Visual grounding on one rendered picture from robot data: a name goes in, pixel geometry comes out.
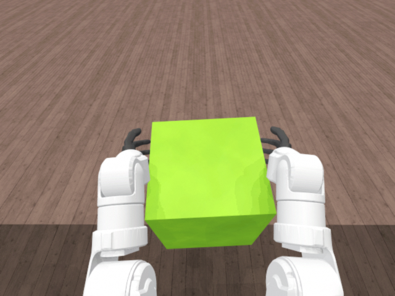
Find right robot hand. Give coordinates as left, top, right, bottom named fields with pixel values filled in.
left=260, top=126, right=291, bottom=164

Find left robot forearm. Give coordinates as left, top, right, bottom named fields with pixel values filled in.
left=83, top=149, right=150, bottom=296

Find left robot hand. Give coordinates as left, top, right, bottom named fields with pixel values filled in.
left=122, top=128, right=151, bottom=164

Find left robot upper arm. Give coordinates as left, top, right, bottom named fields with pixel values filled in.
left=84, top=260, right=157, bottom=296

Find right robot forearm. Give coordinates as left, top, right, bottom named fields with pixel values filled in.
left=266, top=147, right=344, bottom=296

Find carton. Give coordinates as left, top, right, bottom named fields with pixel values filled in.
left=145, top=117, right=277, bottom=249

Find right robot upper arm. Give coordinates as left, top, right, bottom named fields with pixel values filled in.
left=266, top=256, right=343, bottom=296

